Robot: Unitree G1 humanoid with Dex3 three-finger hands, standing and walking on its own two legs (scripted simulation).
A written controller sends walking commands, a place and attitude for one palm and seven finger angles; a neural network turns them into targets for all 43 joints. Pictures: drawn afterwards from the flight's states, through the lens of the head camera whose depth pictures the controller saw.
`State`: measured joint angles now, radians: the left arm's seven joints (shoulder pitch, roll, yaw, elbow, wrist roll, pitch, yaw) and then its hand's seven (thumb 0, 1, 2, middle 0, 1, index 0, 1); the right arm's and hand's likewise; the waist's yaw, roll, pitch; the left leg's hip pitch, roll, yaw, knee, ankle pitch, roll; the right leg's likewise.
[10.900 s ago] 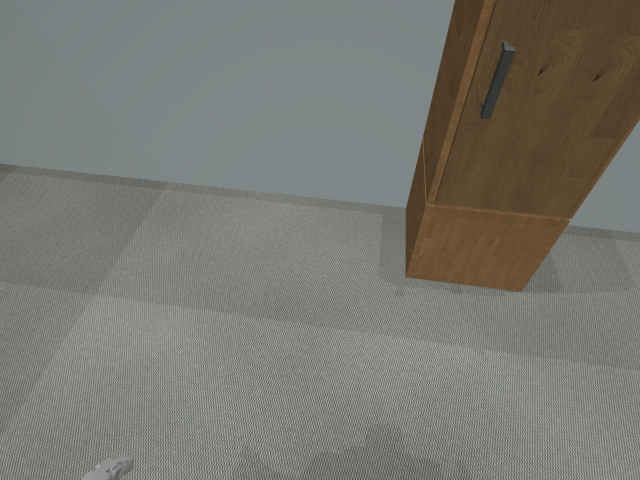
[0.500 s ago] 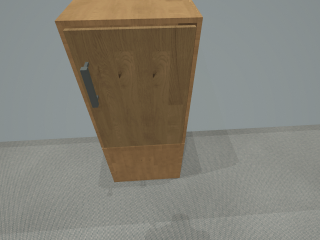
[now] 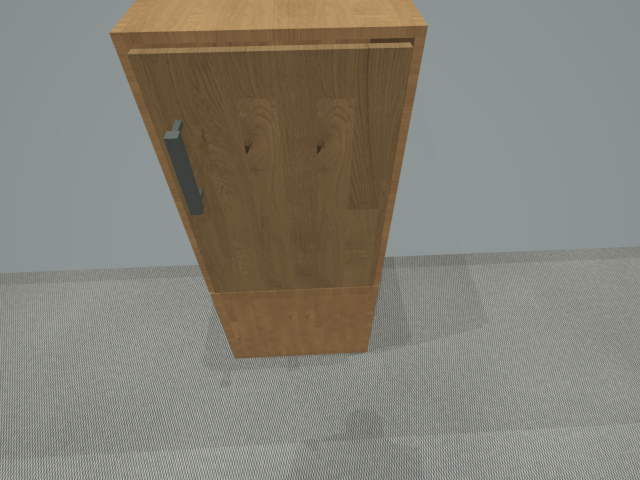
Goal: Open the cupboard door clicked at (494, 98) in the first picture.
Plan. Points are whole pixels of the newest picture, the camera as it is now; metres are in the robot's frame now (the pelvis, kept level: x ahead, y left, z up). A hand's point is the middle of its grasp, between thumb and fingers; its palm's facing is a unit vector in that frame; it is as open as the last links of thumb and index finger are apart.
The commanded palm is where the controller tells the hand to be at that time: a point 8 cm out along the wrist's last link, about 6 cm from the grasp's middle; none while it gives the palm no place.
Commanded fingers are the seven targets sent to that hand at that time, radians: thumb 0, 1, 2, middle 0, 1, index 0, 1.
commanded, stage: come to a stop and stand still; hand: left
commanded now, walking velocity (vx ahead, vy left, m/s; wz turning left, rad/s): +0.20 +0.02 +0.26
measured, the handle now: (187, 169) +0.57 +0.27 +0.07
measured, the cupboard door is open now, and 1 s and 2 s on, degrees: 0 0 0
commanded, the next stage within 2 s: look again from close up in 1.84 s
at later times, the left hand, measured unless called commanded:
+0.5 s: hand out of the picture +0.08 +0.20 -0.17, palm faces +0.12 -0.96 -0.23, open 7.3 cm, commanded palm none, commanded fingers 0.00 0.90 0.90 -0.20 -0.30 -0.20 -0.30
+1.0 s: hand out of the picture +0.07 +0.18 -0.16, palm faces +0.12 -0.97 -0.23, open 7.4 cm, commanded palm none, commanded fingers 0.00 0.90 0.90 -0.20 -0.30 -0.20 -0.30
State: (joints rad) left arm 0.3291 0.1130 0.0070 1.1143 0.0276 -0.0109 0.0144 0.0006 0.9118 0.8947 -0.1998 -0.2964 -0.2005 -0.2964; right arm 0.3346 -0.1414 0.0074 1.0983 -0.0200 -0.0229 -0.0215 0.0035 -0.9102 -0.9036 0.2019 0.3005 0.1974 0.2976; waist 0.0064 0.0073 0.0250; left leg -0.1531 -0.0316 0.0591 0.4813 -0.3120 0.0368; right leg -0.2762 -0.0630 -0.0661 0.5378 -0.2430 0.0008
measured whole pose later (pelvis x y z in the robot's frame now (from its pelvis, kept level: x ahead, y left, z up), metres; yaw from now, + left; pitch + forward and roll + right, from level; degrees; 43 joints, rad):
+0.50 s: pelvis +0.05 +0.01 +0.00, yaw +4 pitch -1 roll +0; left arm 0.19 0.17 0.05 1.02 0.02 0.02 0.04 0.00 0.91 0.89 -0.20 -0.30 -0.20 -0.30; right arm 0.20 -0.17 -0.03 1.02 -0.02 -0.01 -0.05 0.01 -0.94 -0.90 0.20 0.30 0.20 0.30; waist 0.01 0.01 0.10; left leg -0.15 -0.02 0.07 0.44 -0.28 0.05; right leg -0.34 -0.06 -0.06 0.74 -0.41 0.01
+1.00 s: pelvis +0.01 -0.03 +0.00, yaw +5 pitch -4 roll -1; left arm 0.23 0.24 0.02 0.95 0.02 0.01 0.01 0.00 0.91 0.89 -0.20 -0.30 -0.21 -0.30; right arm 0.23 -0.25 -0.04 0.95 -0.03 0.00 -0.01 0.00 -0.91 -0.90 0.20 0.30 0.20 0.30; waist 0.00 -0.02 0.00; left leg -0.23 0.02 0.02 0.56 -0.26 0.01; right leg -0.23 0.01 -0.11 0.51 -0.21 -0.05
